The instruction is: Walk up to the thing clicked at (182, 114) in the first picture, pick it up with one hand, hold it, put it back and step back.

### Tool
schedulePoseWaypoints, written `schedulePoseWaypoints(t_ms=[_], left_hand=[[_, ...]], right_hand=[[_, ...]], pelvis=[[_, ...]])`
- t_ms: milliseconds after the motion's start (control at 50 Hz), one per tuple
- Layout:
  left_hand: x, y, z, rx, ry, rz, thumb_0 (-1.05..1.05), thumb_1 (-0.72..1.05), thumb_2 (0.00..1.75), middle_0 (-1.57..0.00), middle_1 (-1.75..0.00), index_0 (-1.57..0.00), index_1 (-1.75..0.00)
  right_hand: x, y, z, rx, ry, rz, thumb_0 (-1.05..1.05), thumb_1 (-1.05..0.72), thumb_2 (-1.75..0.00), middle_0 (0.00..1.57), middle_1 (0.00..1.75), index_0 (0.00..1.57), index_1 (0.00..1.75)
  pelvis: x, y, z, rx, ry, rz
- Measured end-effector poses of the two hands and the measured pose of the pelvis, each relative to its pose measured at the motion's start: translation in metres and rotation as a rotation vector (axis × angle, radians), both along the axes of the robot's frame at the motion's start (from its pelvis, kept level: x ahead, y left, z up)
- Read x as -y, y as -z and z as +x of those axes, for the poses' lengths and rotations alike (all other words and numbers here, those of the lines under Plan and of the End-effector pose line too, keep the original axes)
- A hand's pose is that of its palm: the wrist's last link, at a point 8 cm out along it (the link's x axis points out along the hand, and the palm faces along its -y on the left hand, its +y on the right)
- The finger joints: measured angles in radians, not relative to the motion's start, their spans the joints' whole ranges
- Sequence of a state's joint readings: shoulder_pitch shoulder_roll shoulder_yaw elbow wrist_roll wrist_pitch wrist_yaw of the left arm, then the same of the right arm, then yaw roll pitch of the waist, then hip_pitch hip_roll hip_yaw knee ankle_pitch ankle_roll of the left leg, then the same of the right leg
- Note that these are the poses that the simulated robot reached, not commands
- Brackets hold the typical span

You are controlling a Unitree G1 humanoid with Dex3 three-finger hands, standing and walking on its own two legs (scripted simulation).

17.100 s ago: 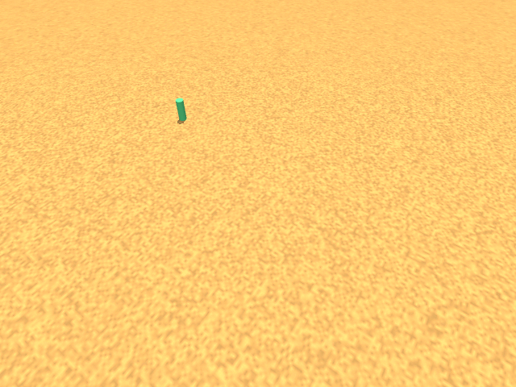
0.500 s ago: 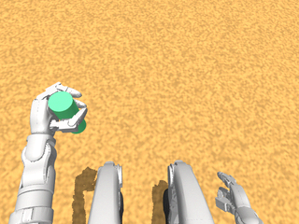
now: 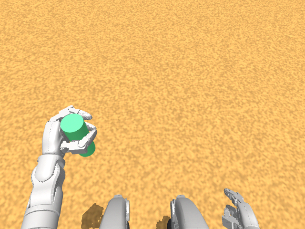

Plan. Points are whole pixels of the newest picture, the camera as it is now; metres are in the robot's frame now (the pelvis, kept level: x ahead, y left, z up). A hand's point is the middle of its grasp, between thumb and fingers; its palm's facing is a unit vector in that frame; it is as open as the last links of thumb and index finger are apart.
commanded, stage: lift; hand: left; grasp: from the side
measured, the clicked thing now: (80, 137) +0.35 +0.19 +0.01
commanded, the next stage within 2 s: hold in 0.68 s
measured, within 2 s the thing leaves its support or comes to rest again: neither
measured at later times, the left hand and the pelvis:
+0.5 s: hand (80, 119) +0.35 +0.17 +0.10, palm faces +0.00 -1.00 +0.00, open 6.8 cm; pelvis +0.02 +0.00 +0.05, yaw +0 degrees
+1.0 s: hand (81, 112) +0.36 +0.16 +0.12, palm faces -0.01 -1.00 +0.01, open 6.8 cm; pelvis +0.03 -0.01 +0.07, yaw +0 degrees
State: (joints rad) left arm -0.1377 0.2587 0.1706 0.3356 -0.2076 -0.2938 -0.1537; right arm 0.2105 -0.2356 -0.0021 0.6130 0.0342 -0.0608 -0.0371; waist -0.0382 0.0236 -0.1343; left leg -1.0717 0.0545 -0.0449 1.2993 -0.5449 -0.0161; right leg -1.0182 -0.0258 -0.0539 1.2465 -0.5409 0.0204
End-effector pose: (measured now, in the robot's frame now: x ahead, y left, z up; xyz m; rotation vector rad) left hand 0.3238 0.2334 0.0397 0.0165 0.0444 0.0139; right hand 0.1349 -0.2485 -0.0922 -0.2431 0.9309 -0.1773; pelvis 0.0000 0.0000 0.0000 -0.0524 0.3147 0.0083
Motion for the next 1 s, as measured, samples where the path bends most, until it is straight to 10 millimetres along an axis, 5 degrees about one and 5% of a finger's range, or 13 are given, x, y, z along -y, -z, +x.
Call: schedulePoseWaypoints(t_ms=[380, 1000], left_hand=[[0.009, -0.048, 0.005, 0.013, 0.006, -0.01, 0.0, 0.04, 1.03, -0.9, -1.01, -0.91, -1.02], [0.019, -0.081, 0.014, 0.029, 0.019, -0.024, 0.0, 0.04, 1.03, -0.9, -1.02, -0.9, -1.02]], right_hand=[[-0.005, -0.041, 0.003, 0.002, 0.002, 0.016, 0.01, -0.89, -0.89, 0.2, 0.3, 0.2, 0.3], [0.004, -0.066, 0.013, -0.006, 0.011, 0.016, 0.01, -0.9, -0.89, 0.2, 0.3, 0.2, 0.3]], pelvis=[[0.002, -0.043, 0.014, 0.094, 0.0, 0.015], [0.008, -0.071, 0.029, 0.175, 0.002, 0.029]])
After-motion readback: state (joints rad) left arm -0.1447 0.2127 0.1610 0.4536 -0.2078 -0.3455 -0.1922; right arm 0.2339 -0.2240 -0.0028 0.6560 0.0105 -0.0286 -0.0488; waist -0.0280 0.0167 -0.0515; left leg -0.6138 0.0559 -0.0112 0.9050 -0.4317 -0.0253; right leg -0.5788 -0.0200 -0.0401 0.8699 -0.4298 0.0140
